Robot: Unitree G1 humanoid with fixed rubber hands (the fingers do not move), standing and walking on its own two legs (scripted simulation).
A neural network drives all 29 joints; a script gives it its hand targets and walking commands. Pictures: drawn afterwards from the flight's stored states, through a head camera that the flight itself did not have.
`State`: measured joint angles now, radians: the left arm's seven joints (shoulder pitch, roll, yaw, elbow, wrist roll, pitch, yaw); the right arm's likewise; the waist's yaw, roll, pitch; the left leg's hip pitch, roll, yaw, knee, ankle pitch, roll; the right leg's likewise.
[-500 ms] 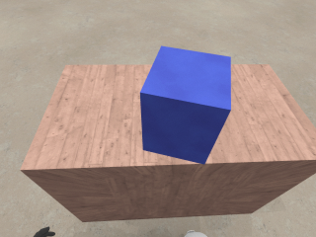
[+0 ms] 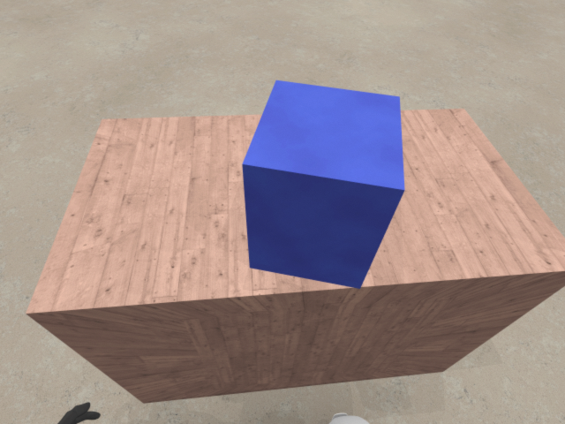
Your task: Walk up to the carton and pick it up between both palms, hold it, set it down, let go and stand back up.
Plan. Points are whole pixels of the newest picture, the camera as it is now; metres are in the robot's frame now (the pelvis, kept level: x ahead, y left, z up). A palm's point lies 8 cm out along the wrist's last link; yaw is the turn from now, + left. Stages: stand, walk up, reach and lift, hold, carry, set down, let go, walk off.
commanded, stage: walk up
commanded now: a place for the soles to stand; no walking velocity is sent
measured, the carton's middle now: (319, 188) +0.48 -0.03 +0.06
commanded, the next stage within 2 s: none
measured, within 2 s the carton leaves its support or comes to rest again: neither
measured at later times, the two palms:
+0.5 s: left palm out of the picture +0.10 +0.32 -0.09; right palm out of the picture +0.07 -0.34 -0.08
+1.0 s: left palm out of the picture +0.14 +0.29 -0.10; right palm out of the picture +0.02 -0.37 -0.07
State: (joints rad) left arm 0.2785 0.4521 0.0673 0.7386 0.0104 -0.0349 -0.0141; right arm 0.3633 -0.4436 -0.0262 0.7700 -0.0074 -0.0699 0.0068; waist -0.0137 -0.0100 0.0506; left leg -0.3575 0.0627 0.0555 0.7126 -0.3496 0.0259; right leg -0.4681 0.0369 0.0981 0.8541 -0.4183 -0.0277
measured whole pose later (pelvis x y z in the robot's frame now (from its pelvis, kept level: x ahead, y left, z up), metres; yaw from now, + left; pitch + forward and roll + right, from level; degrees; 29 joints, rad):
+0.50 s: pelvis +0.00 -0.01 -0.01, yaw -1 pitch -1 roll -1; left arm 0.27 0.45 0.07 0.74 0.01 -0.03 -0.01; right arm 0.29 -0.44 -0.03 0.80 -0.01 -0.06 0.00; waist -0.01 -0.02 0.07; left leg -0.36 0.05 0.03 0.76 -0.41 0.01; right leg -0.37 0.03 0.11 0.70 -0.30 -0.01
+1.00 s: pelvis +0.01 -0.02 +0.00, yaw -4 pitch +1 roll -1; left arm 0.24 0.45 0.07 0.74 0.01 0.00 -0.05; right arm 0.37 -0.47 -0.03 0.83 -0.01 -0.10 -0.04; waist -0.01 -0.04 0.06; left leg -0.35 0.09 0.05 0.70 -0.35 0.00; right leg -0.56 0.02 0.11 0.94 -0.41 -0.02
